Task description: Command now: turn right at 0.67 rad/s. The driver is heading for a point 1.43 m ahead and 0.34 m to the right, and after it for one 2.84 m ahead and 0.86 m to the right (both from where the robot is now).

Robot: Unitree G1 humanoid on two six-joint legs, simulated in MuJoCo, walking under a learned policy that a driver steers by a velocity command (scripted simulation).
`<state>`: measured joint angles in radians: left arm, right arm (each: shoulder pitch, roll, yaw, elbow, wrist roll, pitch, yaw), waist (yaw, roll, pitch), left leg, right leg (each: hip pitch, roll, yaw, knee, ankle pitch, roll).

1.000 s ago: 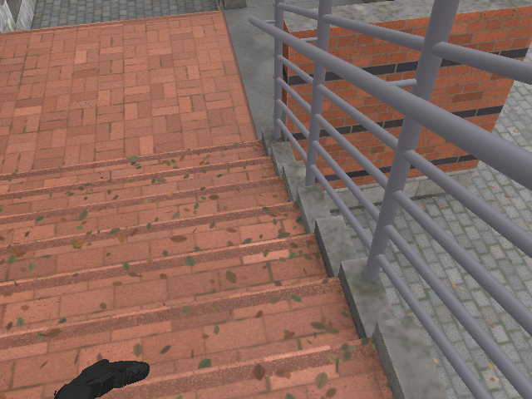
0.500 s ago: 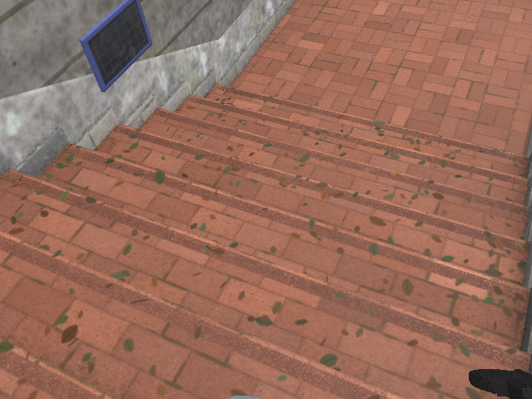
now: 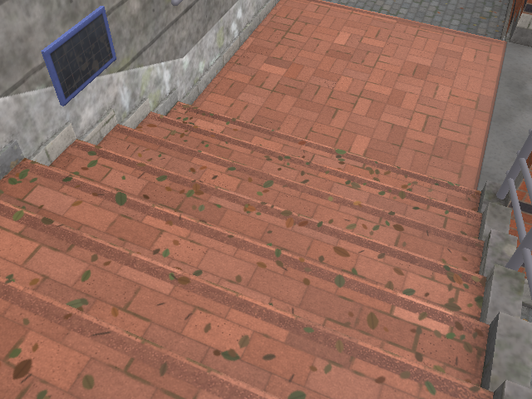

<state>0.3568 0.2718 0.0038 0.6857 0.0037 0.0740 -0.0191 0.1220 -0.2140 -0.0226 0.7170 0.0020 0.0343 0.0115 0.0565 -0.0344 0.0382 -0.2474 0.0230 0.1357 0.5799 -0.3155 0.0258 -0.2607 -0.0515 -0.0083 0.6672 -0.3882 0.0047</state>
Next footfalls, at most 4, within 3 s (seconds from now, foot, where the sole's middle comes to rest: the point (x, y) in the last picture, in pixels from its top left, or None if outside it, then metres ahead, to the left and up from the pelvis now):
0.52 left None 0.12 0.07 -0.77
0.98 right None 0.02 -0.06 -0.77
1.44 left None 0.15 0.15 -0.77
1.92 right None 0.43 -0.03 -0.92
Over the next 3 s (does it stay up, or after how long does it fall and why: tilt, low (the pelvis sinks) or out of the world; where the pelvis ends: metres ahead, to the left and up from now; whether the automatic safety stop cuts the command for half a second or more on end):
stays up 1.16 -0.16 -0.50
